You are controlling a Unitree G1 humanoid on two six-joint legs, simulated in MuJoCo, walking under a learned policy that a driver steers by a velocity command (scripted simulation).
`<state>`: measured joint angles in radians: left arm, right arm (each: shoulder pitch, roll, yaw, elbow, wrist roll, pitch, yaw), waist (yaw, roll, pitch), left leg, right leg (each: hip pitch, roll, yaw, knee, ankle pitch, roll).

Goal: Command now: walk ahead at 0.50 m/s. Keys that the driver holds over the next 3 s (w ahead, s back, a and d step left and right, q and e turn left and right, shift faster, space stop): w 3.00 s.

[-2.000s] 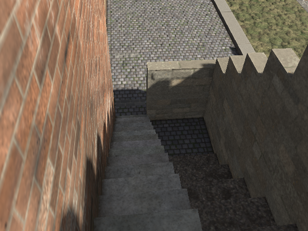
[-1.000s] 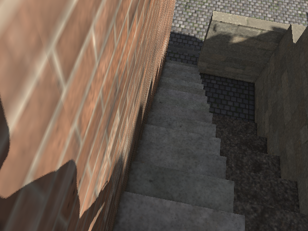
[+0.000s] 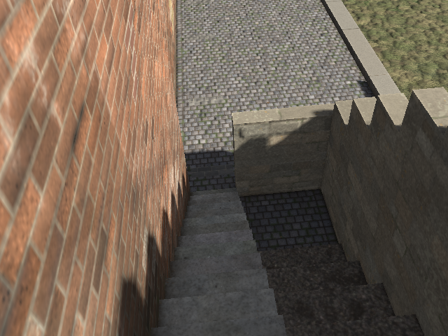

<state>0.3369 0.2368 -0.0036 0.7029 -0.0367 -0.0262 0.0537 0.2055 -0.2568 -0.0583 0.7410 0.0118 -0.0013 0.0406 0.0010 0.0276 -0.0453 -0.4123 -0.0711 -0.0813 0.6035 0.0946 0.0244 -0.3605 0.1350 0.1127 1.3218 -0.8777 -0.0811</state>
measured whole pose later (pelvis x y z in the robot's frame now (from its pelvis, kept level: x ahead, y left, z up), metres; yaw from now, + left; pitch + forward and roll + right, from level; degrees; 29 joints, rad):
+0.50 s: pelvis +0.23 -0.05 -0.28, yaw +3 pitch -1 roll +4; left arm 0.36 0.30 0.05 0.73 -0.04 -0.06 0.00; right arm 0.44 -0.21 -0.05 0.96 0.01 -0.03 -0.04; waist 0.03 -0.05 -0.02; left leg -0.49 -0.09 -0.14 1.92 -0.87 0.01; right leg -0.39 -0.07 0.01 0.63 -0.15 0.05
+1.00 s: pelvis +0.43 +0.07 -0.36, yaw +1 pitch -4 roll -2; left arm 0.40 0.26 0.04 0.95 -0.02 -0.04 0.07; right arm 0.23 -0.29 -0.06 0.85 0.00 0.05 0.03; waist 0.04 0.04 -0.02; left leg -0.47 0.09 -0.09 0.60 0.54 -0.04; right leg -0.16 -0.13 0.06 0.99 -0.76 0.13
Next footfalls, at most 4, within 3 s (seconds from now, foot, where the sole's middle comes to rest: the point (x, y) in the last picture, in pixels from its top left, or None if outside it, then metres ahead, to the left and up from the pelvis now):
0.08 left None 0.08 0.12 -0.85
0.48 right None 0.35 -0.15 -1.04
1.06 left None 0.53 0.24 -1.24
1.62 right None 0.81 -0.03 -1.43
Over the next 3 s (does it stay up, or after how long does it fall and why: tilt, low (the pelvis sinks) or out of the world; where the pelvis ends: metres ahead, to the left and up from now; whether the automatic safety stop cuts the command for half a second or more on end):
stays up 1.31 0.19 -1.10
